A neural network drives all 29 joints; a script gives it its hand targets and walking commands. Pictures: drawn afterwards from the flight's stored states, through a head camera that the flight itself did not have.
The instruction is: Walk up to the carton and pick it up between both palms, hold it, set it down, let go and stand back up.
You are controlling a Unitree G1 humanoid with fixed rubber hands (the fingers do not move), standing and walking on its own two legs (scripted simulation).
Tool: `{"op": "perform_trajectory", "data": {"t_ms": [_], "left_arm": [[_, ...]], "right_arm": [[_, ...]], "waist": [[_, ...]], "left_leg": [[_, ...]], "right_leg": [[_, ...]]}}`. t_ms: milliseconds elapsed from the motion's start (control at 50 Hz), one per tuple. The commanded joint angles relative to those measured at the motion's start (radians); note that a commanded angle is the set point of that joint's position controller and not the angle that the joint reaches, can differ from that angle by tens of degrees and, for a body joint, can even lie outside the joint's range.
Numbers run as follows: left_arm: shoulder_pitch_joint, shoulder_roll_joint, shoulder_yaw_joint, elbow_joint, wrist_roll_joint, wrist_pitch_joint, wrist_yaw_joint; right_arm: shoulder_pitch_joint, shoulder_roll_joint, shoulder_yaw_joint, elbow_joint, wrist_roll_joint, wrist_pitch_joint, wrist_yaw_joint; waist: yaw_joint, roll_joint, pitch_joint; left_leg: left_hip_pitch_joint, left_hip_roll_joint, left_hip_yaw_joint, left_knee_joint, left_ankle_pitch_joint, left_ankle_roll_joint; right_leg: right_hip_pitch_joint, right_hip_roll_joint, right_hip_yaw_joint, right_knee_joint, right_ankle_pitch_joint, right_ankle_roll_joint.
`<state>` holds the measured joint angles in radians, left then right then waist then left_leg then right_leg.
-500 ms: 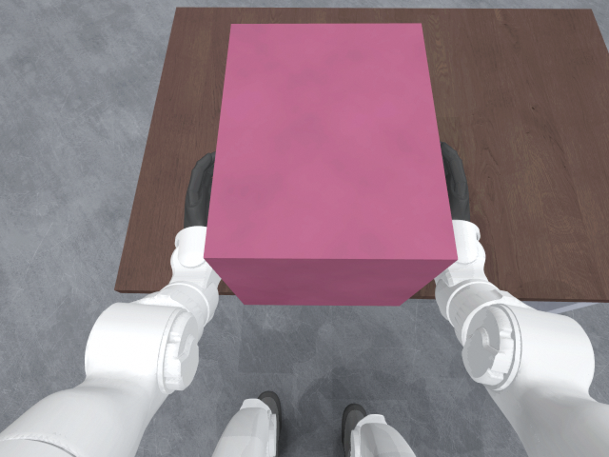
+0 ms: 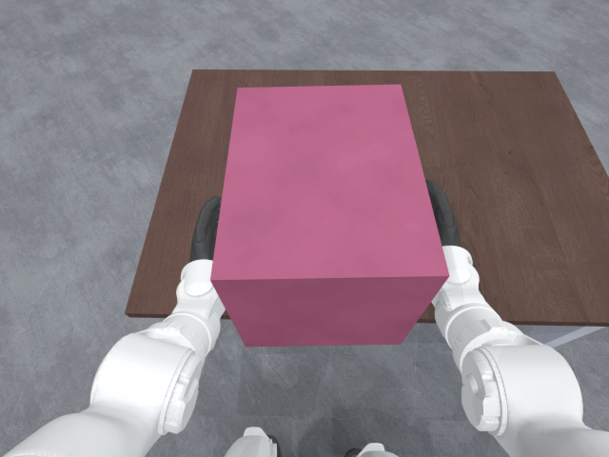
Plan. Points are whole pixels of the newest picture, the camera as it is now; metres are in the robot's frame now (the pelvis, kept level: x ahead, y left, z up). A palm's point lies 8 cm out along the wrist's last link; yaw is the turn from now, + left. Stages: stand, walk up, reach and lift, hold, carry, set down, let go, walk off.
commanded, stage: reach and lift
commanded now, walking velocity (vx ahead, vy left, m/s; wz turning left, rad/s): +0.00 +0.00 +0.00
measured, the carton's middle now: (321, 219) +0.45 +0.00 -0.02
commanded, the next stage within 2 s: none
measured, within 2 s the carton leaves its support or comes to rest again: neither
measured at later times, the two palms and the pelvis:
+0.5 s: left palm (165, 179) +0.39 +0.17 +0.15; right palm (486, 162) +0.40 -0.16 +0.17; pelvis -0.02 -0.01 +0.04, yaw +4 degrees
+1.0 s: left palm (154, 188) +0.37 +0.18 +0.15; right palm (481, 174) +0.39 -0.16 +0.16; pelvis +0.01 +0.00 +0.05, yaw +4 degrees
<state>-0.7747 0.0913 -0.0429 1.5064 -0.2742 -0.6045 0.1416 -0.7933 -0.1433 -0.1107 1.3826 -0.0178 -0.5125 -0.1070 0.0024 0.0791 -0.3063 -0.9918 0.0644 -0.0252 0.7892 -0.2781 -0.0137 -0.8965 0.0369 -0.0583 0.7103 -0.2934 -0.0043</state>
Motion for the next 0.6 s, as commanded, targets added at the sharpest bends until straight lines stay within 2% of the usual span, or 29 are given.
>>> {"op": "perform_trajectory", "data": {"t_ms": [0,20,40,100,140,200,220,260,300,380,420,500,540,580], "left_arm": [[-0.722,-0.761,-0.246,-0.456,0.142,-0.061,-0.155],[-0.752,-0.761,-0.251,-0.511,0.132,-0.056,-0.153],[-0.775,-0.778,-0.276,-0.562,0.126,-0.045,-0.148],[-0.814,-0.809,-0.323,-0.686,0.106,0.001,-0.135],[-0.854,-0.814,-0.362,-0.78,0.091,0.032,-0.126],[-0.894,-0.813,-0.404,-0.852,0.07,0.107,-0.121],[-0.906,-0.82,-0.416,-0.877,0.059,0.132,-0.119],[-0.964,-0.792,-0.404,-0.888,0.05,0.195,-0.123],[-0.991,-0.777,-0.372,-0.881,0.061,0.264,-0.123],[-0.946,-0.756,-0.236,-0.746,0.117,0.37,-0.149],[-0.935,-0.754,-0.177,-0.725,0.154,0.389,-0.16],[-0.847,-0.713,-0.022,-0.624,0.241,0.418,-0.194],[-0.796,-0.715,0.021,-0.583,0.274,0.432,-0.209],[-0.769,-0.704,0.046,-0.596,0.297,0.446,-0.217]], "right_arm": [[-0.598,0.81,0.349,-0.358,-0.097,-0.02,0.166],[-0.589,0.836,0.371,-0.394,-0.081,0.001,0.164],[-0.585,0.844,0.381,-0.429,-0.066,0.02,0.162],[-0.6,0.877,0.436,-0.571,-0.024,0.079,0.155],[-0.574,0.892,0.465,-0.613,0.003,0.136,0.151],[-0.591,0.894,0.497,-0.722,0.054,0.228,0.136],[-0.597,0.894,0.502,-0.738,0.071,0.259,0.135],[-0.61,0.882,0.485,-0.723,0.089,0.335,0.129],[-0.64,0.849,0.443,-0.696,0.102,0.399,0.126],[-0.707,0.805,0.351,-0.639,0.11,0.482,0.125],[-0.704,0.789,0.3,-0.589,0.109,0.494,0.13],[-0.693,0.77,0.238,-0.527,0.087,0.492,0.144],[-0.706,0.768,0.227,-0.535,0.084,0.48,0.147],[-0.688,0.763,0.226,-0.531,0.083,0.476,0.152]], "waist": [[-0.034,-0.043,-0.825],[-0.032,-0.051,-0.82],[-0.049,-0.031,-0.821],[-0.044,-0.026,-0.812],[-0.057,-0.007,-0.779],[-0.073,-0.02,-0.733],[-0.073,-0.008,-0.718],[-0.086,-0.032,-0.625],[-0.091,-0.037,-0.56],[-0.062,-0.062,-0.427],[-0.06,-0.042,-0.425],[-0.034,-0.07,-0.333],[-0.021,-0.069,-0.294],[-0.019,-0.084,-0.257]], "left_leg": [[0.499,-0.092,-0.006,-0.022,0.458,-0.042],[0.498,-0.095,-0.009,-0.034,0.446,-0.038],[0.518,-0.095,-0.016,-0.049,0.446,-0.044],[0.588,-0.096,-0.032,-0.071,0.458,-0.046],[0.619,-0.098,-0.043,-0.102,0.449,-0.052],[0.64,-0.104,-0.048,-0.15,0.356,-0.041],[0.643,-0.103,-0.053,-0.168,0.336,-0.039],[0.64,-0.107,-0.053,-0.218,0.232,-0.032],[0.656,-0.103,-0.055,-0.261,0.166,-0.028],[0.668,-0.102,-0.048,-0.349,0.088,-0.013],[0.721,-0.096,-0.04,-0.375,0.129,-0.023],[0.785,-0.098,-0.011,-0.415,0.185,-0.019],[0.813,-0.099,0.0,-0.433,0.217,-0.019],[0.845,-0.096,0.012,-0.445,0.25,-0.022]], "right_leg": [[0.485,0.072,0.023,-0.005,0.587,0.055],[0.504,0.068,0.026,-0.007,0.58,0.059],[0.508,0.066,0.03,-0.018,0.567,0.056],[0.501,0.065,0.035,-0.054,0.511,0.046],[0.498,0.056,0.043,-0.081,0.462,0.039],[0.513,0.04,0.058,-0.133,0.349,0.03],[0.507,0.035,0.059,-0.149,0.314,0.024],[0.506,0.018,0.065,-0.189,0.209,0.016],[0.512,0.008,0.065,-0.221,0.134,0.007],[0.591,-0.017,0.07,-0.286,0.096,0.001],[0.625,-0.015,0.061,-0.304,0.127,-0.003],[0.717,-0.022,0.06,-0.35,0.194,0.004],[0.762,-0.022,0.06,-0.367,0.238,0.007],[0.789,-0.018,0.053,-0.384,0.263,0.01]]}}
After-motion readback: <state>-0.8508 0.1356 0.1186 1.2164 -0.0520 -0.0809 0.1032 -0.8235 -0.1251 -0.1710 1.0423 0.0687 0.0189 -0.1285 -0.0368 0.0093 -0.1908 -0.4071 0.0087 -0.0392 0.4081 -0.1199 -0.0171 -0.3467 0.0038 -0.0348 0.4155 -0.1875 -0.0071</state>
